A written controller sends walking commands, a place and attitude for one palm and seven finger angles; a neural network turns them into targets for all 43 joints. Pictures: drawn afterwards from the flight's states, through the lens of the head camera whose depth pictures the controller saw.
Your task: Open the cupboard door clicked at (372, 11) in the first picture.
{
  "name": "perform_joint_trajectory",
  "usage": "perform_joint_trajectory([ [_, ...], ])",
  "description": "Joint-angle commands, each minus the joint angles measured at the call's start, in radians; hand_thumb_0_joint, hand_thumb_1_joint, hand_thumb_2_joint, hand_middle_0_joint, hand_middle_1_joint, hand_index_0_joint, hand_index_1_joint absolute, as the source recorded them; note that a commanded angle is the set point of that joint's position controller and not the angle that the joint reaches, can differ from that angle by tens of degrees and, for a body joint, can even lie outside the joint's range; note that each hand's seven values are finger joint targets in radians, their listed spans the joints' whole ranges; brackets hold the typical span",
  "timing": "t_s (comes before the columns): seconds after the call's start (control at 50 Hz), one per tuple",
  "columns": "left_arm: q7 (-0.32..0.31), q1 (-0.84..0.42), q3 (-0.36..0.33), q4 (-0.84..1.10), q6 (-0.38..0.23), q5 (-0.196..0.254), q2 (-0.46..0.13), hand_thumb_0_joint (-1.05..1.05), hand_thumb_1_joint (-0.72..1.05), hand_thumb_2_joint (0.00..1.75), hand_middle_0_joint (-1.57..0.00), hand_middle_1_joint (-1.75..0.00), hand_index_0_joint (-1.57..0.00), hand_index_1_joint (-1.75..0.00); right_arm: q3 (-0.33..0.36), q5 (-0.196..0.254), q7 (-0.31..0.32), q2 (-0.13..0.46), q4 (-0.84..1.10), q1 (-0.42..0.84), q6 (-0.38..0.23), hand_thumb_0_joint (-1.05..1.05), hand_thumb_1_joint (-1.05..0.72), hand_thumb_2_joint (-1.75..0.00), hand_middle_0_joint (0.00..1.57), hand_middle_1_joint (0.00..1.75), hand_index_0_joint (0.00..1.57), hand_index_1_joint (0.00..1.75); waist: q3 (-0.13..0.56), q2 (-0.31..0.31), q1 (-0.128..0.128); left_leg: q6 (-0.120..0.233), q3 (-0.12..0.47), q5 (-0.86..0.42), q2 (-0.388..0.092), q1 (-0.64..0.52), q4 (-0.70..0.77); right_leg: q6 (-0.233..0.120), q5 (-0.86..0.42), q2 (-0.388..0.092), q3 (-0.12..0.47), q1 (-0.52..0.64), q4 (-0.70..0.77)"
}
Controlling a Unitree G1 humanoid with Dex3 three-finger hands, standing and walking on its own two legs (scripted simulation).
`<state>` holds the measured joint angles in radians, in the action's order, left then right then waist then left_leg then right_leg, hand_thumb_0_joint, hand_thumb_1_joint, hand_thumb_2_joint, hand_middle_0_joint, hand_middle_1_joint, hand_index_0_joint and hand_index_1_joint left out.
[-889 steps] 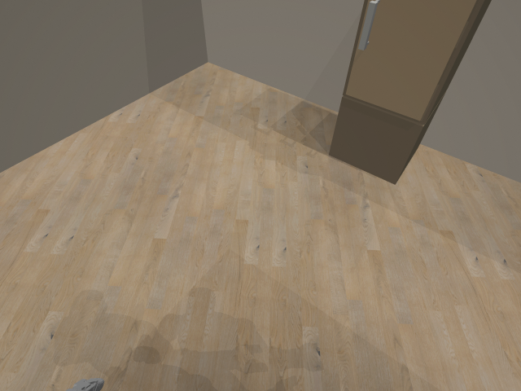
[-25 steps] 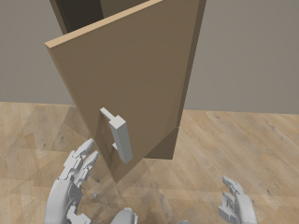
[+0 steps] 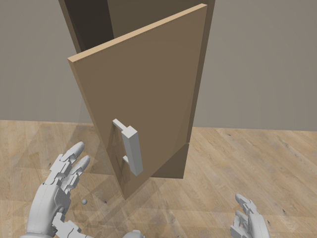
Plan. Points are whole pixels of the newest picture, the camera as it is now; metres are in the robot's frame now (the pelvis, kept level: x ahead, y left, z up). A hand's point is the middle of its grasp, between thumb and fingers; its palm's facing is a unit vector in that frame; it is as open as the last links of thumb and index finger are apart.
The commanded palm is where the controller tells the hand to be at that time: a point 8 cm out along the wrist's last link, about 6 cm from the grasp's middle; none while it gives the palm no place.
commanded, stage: draw the hand back to the body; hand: left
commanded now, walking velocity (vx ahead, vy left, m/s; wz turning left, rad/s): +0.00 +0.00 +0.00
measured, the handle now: (127, 148) +0.33 +0.11 +0.06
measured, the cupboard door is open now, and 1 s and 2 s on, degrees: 49 49 49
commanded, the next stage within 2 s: step back with the hand held close in 1.26 s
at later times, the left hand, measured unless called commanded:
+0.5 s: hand (37, 175) +0.20 +0.24 +0.16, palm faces +0.28 -0.88 -0.37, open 13.6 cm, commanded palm +0.16 +0.28 +0.19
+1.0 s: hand out of the picture +0.23 +0.28 +0.24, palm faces +0.46 -0.80 -0.38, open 8.0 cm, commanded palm +0.18 +0.31 +0.24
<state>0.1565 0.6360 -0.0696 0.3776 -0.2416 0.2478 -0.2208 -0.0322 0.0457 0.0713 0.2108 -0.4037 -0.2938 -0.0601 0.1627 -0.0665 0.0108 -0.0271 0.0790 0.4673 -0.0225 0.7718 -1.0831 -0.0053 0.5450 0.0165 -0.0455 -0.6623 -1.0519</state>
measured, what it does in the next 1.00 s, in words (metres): rises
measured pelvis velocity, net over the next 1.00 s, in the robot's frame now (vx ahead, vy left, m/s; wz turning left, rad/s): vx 0.04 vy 0.01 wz -0.02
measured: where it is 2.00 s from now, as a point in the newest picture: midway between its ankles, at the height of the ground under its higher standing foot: outside the picture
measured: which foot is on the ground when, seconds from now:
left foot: down 0.00-1.00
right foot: down 0.00-1.00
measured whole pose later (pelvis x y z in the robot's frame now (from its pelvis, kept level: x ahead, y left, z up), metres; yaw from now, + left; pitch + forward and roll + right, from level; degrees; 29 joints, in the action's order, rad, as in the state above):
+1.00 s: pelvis +0.04 +0.01 +0.07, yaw -1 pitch -3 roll +0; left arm -0.12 0.45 -0.36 0.41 -0.05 0.07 -0.34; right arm -0.04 0.00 0.09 0.23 -0.61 -0.19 -0.09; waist 0.01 -0.05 0.07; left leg 0.00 0.01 0.25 0.00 0.16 -0.46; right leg 0.02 0.30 -0.02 0.01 -0.06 -0.42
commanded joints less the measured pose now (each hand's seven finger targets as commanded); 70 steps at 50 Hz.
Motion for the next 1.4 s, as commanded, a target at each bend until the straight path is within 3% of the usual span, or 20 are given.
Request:
perform_joint_trajectory([
  [0.0,0.026,-0.015,-0.099,0.227,-0.037,0.037,-0.116,0.0,-0.5,0.3,-0.15,-0.3,-0.15,-0.3,0.049,0.002,0.015,0.107,0.168,0.12,-0.085,0.0,-0.9,-0.9,0.2,0.3,0.2,0.3,0.031,0.029,0.002,0.053,-0.038,-0.092,0.038,-0.148,0.2,-0.004,-0.109,0.018,0.012,0.041,0.272],
  [0.16,0.051,-0.04,-0.163,0.255,0.01,0.069,-0.146,0.0,-0.32,0.37,-0.16,-0.3,-0.16,-0.3,0.042,0.011,0.018,0.111,0.143,0.122,-0.12,0.0,-0.9,-0.9,0.2,0.3,0.2,0.3,0.012,0.008,0.011,0.051,-0.031,-0.132,0.036,-0.226,0.261,-0.004,-0.182,0.027,-0.022,0.085,0.298],
  [0.18,-0.087,-0.061,-0.197,0.349,0.052,-0.097,-0.31,0.0,-0.29,0.39,-0.16,-0.3,-0.16,-0.3,0.042,-0.004,0.051,0.108,0.155,0.123,-0.103,0.0,-0.9,-0.9,0.2,0.3,0.2,0.3,0.039,0.007,0.061,0.05,-0.055,-0.141,0.027,-0.262,0.312,-0.023,-0.193,-0.001,0.05,0.115,0.377],
  [0.24,-0.214,0.024,-0.133,0.299,0.143,-0.158,-0.181,0.0,-0.18,0.43,-0.16,-0.3,-0.16,-0.3,0.024,-0.015,0.065,0.084,0.122,0.121,-0.081,0.0,-0.9,-0.9,0.2,0.3,0.2,0.3,-0.038,0.0,0.03,0.054,-0.066,-0.172,0.023,-0.321,0.338,-0.017,-0.212,-0.008,0.015,0.142,0.417],
  [0.32,-0.267,-0.009,-0.147,0.321,0.168,-0.193,-0.208,0.0,-0.05,0.5,-0.17,-0.3,-0.17,-0.3,0.018,-0.024,0.067,0.098,0.103,0.142,-0.078,0.0,-0.9,-0.9,0.2,0.3,0.2,0.3,-0.022,0.03,0.025,0.057,-0.06,-0.228,0.019,-0.406,0.403,-0.01,-0.283,-0.01,0.002,0.222,0.454],
  [0.4,-0.292,-0.068,-0.19,0.292,0.175,-0.201,-0.241,0.0,0.09,0.55,-0.17,-0.3,-0.17,-0.3,0.011,-0.03,0.07,0.106,0.074,0.162,-0.084,0.0,-0.9,-0.9,0.2,0.3,0.2,0.3,-0.065,0.041,0.03,0.056,-0.059,-0.236,0.019,-0.459,0.47,-0.01,-0.289,-0.011,-0.002,0.283,0.517],
  [0.42,-0.294,-0.091,-0.187,0.317,0.169,-0.204,-0.238,0.0,0.13,0.57,-0.17,-0.3,-0.17,-0.3,0.009,-0.03,0.069,0.105,0.071,0.161,-0.09,0.0,-0.9,-0.9,0.2,0.3,0.2,0.3,-0.053,-0.005,0.028,0.055,-0.061,-0.25,0.02,-0.489,0.485,-0.01,-0.302,-0.014,0.0,0.296,0.522],
  [0.48,-0.299,-0.106,-0.203,0.306,0.168,-0.206,-0.238,0.0,0.23,0.62,-0.18,-0.3,-0.18,-0.3,0.005,-0.034,0.064,0.104,0.049,0.168,-0.101,0.0,-0.9,-0.9,0.2,0.3,0.2,0.3,-0.068,-0.015,0.035,0.05,-0.053,-0.29,0.016,-0.53,0.534,-0.011,-0.335,-0.011,-0.008,0.341,0.542],
  [0.52,-0.3,-0.11,-0.227,0.298,0.166,-0.203,-0.248,0.0,0.31,0.64,-0.18,-0.3,-0.18,-0.3,0.007,-0.037,0.061,0.107,0.035,0.18,-0.107,0.0,-0.9,-0.9,0.2,0.3,0.2,0.3,-0.069,0.045,0.04,0.051,-0.053,-0.331,0.013,-0.546,0.557,-0.011,-0.381,-0.01,-0.012,0.387,0.559],
  [0.6,-0.299,-0.121,-0.272,0.29,0.163,-0.205,-0.264,0.0,0.44,0.7,-0.18,-0.3,-0.18,-0.3,0.01,-0.041,0.047,0.109,0.004,0.19,-0.111,0.0,-0.9,-0.9,0.2,0.3,0.2,0.3,-0.055,-0.026,0.052,0.042,-0.059,-0.458,0.01,-0.599,0.593,-0.014,-0.469,-0.013,-0.01,0.461,0.585],
  [0.66,-0.294,-0.157,-0.298,0.304,0.158,-0.2,-0.274,0.0,0.55,0.75,-0.19,-0.3,-0.19,-0.3,0.016,-0.043,0.039,0.109,-0.007,0.197,-0.109,0.0,-0.9,-0.9,0.2,0.3,0.2,0.3,-0.063,-0.018,0.051,0.039,-0.064,-0.501,0.005,-0.637,0.616,-0.011,-0.498,-0.009,-0.01,0.476,0.608],
  [0.7,-0.295,-0.165,-0.326,0.267,0.159,-0.194,-0.286,0.0,0.62,0.78,-0.19,-0.3,-0.19,-0.3,0.019,-0.046,0.039,0.112,-0.018,0.205,-0.102,0.0,-0.9,-0.9,0.2,0.3,0.2,0.3,-0.083,0.021,0.055,0.039,-0.068,-0.485,0.005,-0.633,0.635,-0.012,-0.502,-0.008,-0.013,0.499,0.63],
  [0.76,-0.294,-0.213,-0.36,0.278,0.151,-0.19,-0.299,0.0,0.73,0.82,-0.19,-0.3,-0.19,-0.3,0.022,-0.046,0.034,0.111,-0.028,0.215,-0.098,0.0,-0.9,-0.9,0.2,0.3,0.2,0.3,-0.08,-0.021,0.056,0.038,-0.076,-0.483,0.007,-0.657,0.655,-0.01,-0.505,-0.008,-0.007,0.513,0.647],
  [0.86,-0.296,-0.272,-0.412,0.254,0.139,-0.18,-0.327,0.0,0.9,0.9,-0.2,-0.3,-0.2,-0.3,0.03,-0.048,0.033,0.114,-0.046,0.226,-0.093,0.0,-0.9,-0.9,0.2,0.3,0.2,0.3,-0.081,-0.008,0.059,0.04,-0.085,-0.474,0.011,-0.679,0.677,-0.009,-0.517,-0.008,-0.005,0.537,0.676],
  [0.92,-0.282,-0.228,-0.358,0.195,0.143,-0.177,-0.265,0.0,0.9,0.9,-0.2,-0.3,-0.2,-0.3,0.037,-0.047,0.026,0.117,-0.051,0.233,-0.086,0.0,-0.9,-0.9,0.2,0.3,0.2,0.3,-0.116,0.014,0.054,0.044,-0.093,-0.475,0.008,-0.687,0.686,-0.004,-0.521,-0.008,-0.004,0.531,0.691],
  [1.1,-0.287,-0.269,-0.404,0.253,0.12,-0.183,-0.329,0.0,0.9,0.9,-0.2,-0.3,-0.2,-0.3,0.045,-0.053,0.035,0.114,-0.063,0.25,-0.094,0.0,-0.9,-0.9,0.2,0.3,0.2,0.3,-0.094,0.007,0.061,0.049,-0.106,-0.452,0.021,-0.713,0.693,-0.003,-0.523,-0.007,0.007,0.555,0.729],
  [1.18,-0.285,-0.267,-0.387,0.243,0.114,-0.183,-0.306,0.0,0.9,0.9,-0.2,-0.3,-0.2,-0.3,0.047,-0.052,0.036,0.109,-0.071,0.249,-0.103,0.0,-0.9,-0.9,0.2,0.3,0.2,0.3,-0.114,-0.013,0.056,0.048,-0.113,-0.44,0.021,-0.73,0.699,0.002,-0.51,-0.006,0.009,0.531,0.74],
  [1.34,-0.277,-0.258,-0.384,0.193,0.107,-0.178,-0.296,0.0,0.9,0.9,-0.2,-0.3,-0.2,-0.3,0.053,-0.054,0.036,0.112,-0.081,0.252,-0.106,0.0,-0.9,-0.9,0.2,0.3,0.2,0.3,-0.129,0.048,0.058,0.055,-0.117,-0.427,0.02,-0.736,0.708,0.009,-0.496,-0.005,0.014,0.532,0.762],
  [1.36,-0.279,-0.341,-0.389,0.268,0.095,-0.181,-0.322,0.0,0.9,0.9,-0.2,-0.3,-0.2,-0.3,0.052,-0.053,0.035,0.114,-0.075,0.262,-0.111,0.0,-0.9,-0.9,0.2,0.3,0.2,0.3,-0.1,0.012,0.057,0.055,-0.116,-0.425,0.024,-0.748,0.708,0.008,-0.497,-0.009,0.02,0.54,0.763],
  [1.38,-0.289,-0.407,-0.504,0.295,0.058,-0.195,-0.436,0.0,0.9,0.9,-0.2,-0.3,-0.2,-0.3,0.05,-0.046,0.033,0.132,-0.051,0.24,-0.085,0.0,-0.9,-0.9,0.2,0.3,0.2,0.3,-0.19,0.04,0.011,0.069,-0.1,-0.399,0.011,-0.679,0.654,0.015,-0.554,-0.049,0.076,0.428,0.814],
])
